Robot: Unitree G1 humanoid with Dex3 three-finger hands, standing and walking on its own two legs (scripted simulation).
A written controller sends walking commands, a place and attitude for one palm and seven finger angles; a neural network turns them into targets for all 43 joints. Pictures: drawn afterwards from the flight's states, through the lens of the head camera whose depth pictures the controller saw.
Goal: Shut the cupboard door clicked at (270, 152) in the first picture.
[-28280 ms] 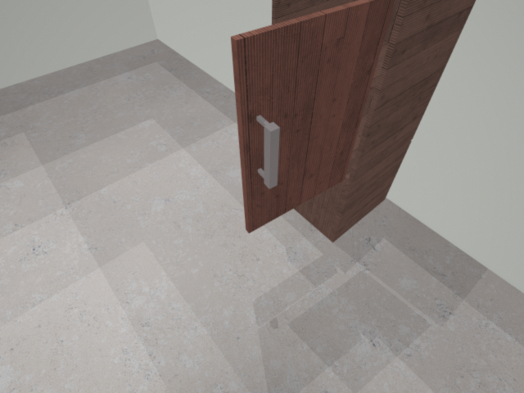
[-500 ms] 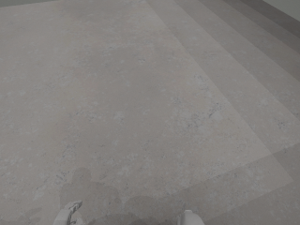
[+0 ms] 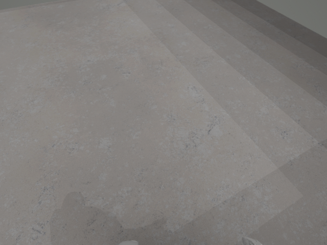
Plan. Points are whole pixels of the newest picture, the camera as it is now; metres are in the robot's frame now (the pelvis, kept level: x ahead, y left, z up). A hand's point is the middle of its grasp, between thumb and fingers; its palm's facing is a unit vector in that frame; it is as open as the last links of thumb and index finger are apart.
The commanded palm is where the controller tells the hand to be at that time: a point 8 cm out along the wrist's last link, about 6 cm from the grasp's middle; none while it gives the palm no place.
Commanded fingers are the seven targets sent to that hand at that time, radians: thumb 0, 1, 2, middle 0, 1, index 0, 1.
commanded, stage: turn to face it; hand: left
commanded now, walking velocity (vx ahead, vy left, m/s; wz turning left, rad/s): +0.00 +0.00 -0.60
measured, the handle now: out of the picture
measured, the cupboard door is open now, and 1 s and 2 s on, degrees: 54 54 54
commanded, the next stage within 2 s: none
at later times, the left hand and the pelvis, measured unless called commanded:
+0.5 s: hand (117, 222) +0.19 +0.15 -0.15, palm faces -0.31 -0.91 -0.29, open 7.4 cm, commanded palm none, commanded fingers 0.00 0.90 0.90 -0.20 -0.30 -0.20 -0.30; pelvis +0.02 -0.02 -0.01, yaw -19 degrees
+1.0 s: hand (132, 200) +0.26 +0.12 -0.16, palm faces -0.56 -0.80 -0.20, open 7.4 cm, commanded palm none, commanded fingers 0.00 0.90 0.90 -0.20 -0.30 -0.20 -0.30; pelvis +0.05 +0.00 +0.00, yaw -37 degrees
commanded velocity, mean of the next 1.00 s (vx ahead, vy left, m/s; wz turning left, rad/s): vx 0.00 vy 0.00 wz -0.60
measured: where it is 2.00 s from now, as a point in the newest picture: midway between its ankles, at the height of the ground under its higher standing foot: outside the picture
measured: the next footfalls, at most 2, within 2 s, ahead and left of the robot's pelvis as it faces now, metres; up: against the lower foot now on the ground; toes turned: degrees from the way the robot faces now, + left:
left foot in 0.02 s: +0.07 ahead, +0.13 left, +0.00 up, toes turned -1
right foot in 0.42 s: +0.02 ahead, -0.13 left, +0.00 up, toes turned -22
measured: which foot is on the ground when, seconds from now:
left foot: up 0.00-0.00, down 0.02-0.42, up 0.44-0.78, down 0.80-1.00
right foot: down 0.00-0.02, up 0.04-0.40, down 0.42-0.80, up 0.82-1.00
